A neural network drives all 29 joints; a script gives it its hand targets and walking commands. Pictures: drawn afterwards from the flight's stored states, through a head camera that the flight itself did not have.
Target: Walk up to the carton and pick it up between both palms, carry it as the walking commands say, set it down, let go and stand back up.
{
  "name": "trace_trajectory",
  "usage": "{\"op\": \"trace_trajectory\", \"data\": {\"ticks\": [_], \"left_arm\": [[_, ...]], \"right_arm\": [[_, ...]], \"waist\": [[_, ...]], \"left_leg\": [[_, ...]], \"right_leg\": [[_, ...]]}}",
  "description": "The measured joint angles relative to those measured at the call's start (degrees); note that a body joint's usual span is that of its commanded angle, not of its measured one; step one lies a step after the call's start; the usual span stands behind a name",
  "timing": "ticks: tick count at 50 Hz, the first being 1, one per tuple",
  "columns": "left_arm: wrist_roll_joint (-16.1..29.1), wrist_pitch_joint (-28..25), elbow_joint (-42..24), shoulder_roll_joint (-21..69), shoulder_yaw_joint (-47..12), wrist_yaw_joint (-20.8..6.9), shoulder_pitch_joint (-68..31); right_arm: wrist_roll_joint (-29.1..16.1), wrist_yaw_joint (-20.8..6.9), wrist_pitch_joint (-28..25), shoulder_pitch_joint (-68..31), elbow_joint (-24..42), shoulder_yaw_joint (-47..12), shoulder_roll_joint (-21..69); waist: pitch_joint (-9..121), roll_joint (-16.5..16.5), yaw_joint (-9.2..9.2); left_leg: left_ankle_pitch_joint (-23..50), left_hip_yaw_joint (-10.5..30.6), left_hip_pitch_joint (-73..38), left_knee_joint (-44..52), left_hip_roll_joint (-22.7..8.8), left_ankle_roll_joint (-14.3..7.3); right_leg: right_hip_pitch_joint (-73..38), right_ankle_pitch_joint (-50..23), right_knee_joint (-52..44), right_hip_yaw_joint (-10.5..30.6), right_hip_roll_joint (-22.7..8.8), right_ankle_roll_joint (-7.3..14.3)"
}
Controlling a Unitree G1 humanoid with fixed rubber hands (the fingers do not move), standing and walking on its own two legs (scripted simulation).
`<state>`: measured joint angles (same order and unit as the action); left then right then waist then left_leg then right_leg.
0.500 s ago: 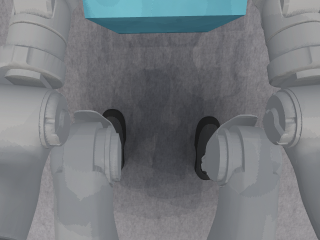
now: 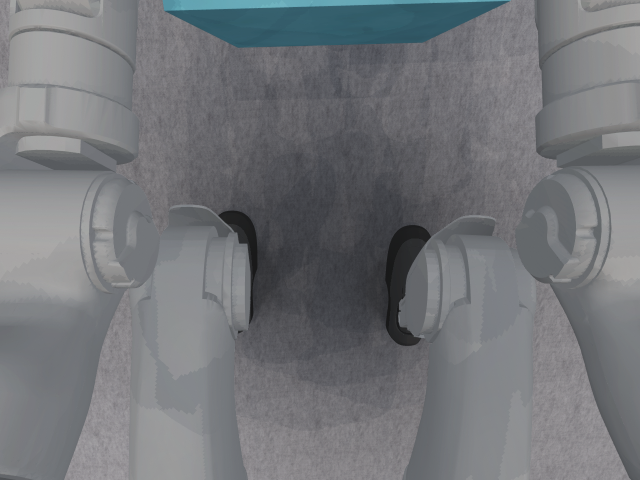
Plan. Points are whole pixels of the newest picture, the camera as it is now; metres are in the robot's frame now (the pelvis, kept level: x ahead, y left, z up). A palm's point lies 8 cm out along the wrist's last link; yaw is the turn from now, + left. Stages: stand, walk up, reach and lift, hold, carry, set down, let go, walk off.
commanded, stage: reach and lift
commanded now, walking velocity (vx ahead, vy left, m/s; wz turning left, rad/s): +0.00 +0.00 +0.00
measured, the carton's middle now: out of the picture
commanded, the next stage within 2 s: none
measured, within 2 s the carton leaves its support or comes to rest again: neither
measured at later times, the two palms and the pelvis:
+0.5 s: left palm out of the picture +0.56 +0.17 -0.08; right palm out of the picture +0.58 -0.14 -0.07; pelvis -0.01 +0.00 +0.04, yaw -1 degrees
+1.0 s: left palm out of the picture +0.54 +0.17 -0.01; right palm out of the picture +0.56 -0.15 -0.01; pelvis -0.02 +0.00 +0.08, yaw -1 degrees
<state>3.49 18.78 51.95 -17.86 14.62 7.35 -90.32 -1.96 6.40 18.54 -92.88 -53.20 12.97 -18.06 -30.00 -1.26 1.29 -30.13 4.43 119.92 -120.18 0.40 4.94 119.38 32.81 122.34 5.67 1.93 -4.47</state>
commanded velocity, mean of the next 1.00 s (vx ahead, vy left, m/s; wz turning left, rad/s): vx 0.00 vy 0.00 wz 0.00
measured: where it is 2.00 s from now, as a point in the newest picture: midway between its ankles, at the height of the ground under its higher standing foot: (320, 298)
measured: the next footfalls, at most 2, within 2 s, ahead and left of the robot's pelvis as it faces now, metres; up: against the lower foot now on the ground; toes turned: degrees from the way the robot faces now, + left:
none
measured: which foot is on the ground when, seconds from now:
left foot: down 0.00-1.00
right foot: down 0.00-1.00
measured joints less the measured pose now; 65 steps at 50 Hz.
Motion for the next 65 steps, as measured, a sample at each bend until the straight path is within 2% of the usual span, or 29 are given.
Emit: {"op": "trace_trajectory", "data": {"ticks": [6,15,32,42,50,57,65], "left_arm": [[-1.69,1.74,-3.96,0.94,1.94,-0.57,1.85],[-1.71,3.26,-8.18,2.03,1.87,0.17,3.58],[-6.37,6.33,-12.16,4.59,6.57,-1.5,4.61],[-8.38,8.1,-14.97,6.3,8.48,-1.98,5.64],[-8.51,10.35,-19.61,7.63,8.52,-1.7,8.04],[-9.68,10.21,-19.35,8.36,10.15,-2.55,9.18],[-9.34,10.85,-20.73,8.47,9.47,-2.68,10.88]], "right_arm": [[1.98,-0.36,1.4,1.39,3.31,2.43,1.6],[1.38,-0.77,2.87,2.67,6.73,2.11,1.28],[5.08,-2.03,5.11,4.21,10.24,6.87,3.99],[6.99,-3.23,6.8,4.85,12.31,9.53,5.28],[5.72,-3.33,8.1,7.43,15.65,8.18,5.39],[7.27,-3.49,8.79,7.54,15.35,9.68,6.71],[7.98,-3.67,8.48,10.07,16.97,10.13,8.02]], "waist": [[-0.04,-0.59,-0.38],[-0.12,-0.37,-0.14],[0.01,-0.5,0.53],[0.05,-0.42,0.12],[-0.06,-0.5,0.26],[0.04,-0.54,0.62],[0.04,-0.87,0.32]], "left_leg": [[0.02,0.01,-1.2,1.63,-0.03,-0.05],[-0.18,0.24,-3.3,3.06,0.0,0.07],[2.19,0.12,-9.25,9.2,0.28,0.15],[3.69,0.16,-12.0,12.52,0.29,-0.17],[4.44,0.08,-15.1,15.57,0.03,-0.21],[4.97,-0.33,-18.57,18.44,0.01,-0.18],[5.91,0.13,-22.22,21.89,0.19,-0.12]], "right_leg": [[-1.18,-0.04,-1.64,-0.16,-0.13,0.18],[-3.2,-0.02,-3.23,-0.31,0.03,0.28],[-8.83,-2.79,-9.36,-0.14,0.14,0.35],[-11.88,-4.31,-13.04,-0.35,0.02,0.32],[-14.77,-5.39,-16.2,-0.21,0.41,0.19],[-17.85,-6.03,-18.74,0.22,0.53,0.29],[-21.78,-6.83,-22.35,-0.3,0.32,0.55]]}}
